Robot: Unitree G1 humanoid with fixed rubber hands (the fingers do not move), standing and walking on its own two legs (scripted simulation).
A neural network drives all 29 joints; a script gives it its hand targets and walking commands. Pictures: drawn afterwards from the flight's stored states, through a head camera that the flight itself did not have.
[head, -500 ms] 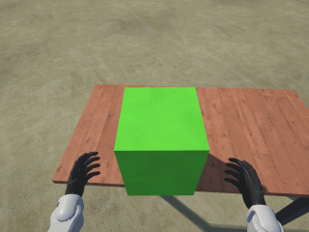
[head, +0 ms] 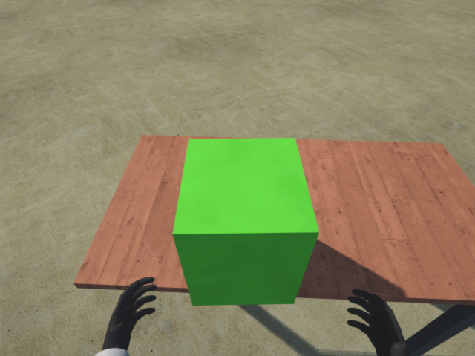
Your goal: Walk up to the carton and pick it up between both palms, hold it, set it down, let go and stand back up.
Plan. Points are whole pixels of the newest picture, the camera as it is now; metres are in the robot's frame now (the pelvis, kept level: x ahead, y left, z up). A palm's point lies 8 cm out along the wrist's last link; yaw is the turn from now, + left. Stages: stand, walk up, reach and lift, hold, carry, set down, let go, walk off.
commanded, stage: set down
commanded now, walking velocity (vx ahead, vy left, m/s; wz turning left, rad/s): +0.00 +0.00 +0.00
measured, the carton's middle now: (242, 223) +0.37 +0.06 +0.02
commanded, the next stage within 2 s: let go in 1.08 s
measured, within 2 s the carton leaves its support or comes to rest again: neither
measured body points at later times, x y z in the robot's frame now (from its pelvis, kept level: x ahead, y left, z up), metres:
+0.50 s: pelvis +0.01 +0.00 +0.00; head +0.00 +0.01 +0.45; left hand +0.17 +0.24 -0.06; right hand +0.18 -0.20 -0.06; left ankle -0.01 +0.11 -0.75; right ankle -0.02 -0.10 -0.75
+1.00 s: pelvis +0.00 +0.00 +0.00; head +0.01 +0.00 +0.45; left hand +0.17 +0.23 -0.09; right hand +0.16 -0.22 -0.09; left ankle -0.01 +0.11 -0.75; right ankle -0.02 -0.10 -0.75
